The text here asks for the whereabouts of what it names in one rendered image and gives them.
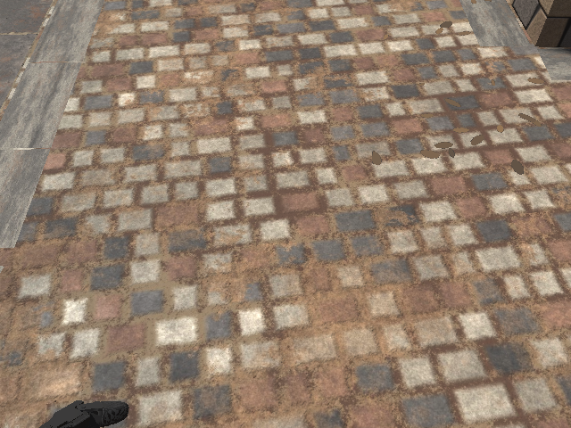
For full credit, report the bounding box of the robot left hand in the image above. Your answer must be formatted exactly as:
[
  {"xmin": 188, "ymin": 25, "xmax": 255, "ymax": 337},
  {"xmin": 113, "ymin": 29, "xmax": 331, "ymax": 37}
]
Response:
[{"xmin": 39, "ymin": 400, "xmax": 129, "ymax": 428}]

